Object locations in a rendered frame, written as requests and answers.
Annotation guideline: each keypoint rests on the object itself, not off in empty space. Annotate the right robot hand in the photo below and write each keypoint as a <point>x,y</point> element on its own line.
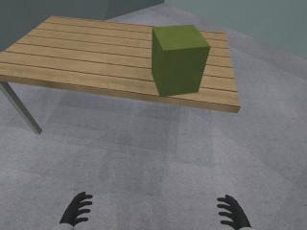
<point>237,214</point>

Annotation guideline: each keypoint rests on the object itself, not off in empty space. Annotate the left robot hand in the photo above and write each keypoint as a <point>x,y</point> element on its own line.
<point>73,211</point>

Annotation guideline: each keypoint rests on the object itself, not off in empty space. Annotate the carton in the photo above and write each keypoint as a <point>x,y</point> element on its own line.
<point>179,56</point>

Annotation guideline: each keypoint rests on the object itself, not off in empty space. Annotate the table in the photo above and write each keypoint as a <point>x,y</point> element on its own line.
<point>111,59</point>

